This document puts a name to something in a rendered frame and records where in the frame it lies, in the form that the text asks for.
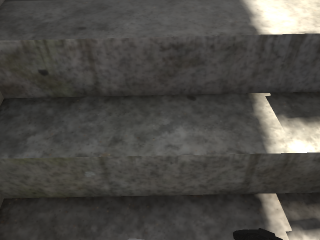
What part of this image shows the robot right hand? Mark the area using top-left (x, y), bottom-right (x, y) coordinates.
top-left (233, 228), bottom-right (283, 240)

